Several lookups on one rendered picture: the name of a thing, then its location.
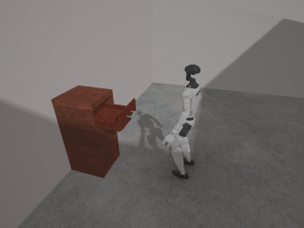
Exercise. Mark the robot left thigh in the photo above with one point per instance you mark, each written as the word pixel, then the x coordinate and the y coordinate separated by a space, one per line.
pixel 178 138

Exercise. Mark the handle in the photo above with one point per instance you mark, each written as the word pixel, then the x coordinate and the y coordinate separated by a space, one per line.
pixel 133 115

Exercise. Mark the robot left hand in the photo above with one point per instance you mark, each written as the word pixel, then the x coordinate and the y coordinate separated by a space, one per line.
pixel 169 138

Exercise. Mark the left robot forearm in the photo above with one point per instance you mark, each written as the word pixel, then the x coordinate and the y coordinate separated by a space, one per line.
pixel 179 124

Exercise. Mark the left robot shin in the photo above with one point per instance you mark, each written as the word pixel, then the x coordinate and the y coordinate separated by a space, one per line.
pixel 178 159

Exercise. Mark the drawer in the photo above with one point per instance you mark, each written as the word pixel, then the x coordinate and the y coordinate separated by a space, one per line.
pixel 113 116

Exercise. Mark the cabinet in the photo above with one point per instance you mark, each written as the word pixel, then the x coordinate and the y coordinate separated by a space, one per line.
pixel 90 149

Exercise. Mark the left robot upper arm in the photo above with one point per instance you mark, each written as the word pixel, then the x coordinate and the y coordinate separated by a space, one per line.
pixel 186 101

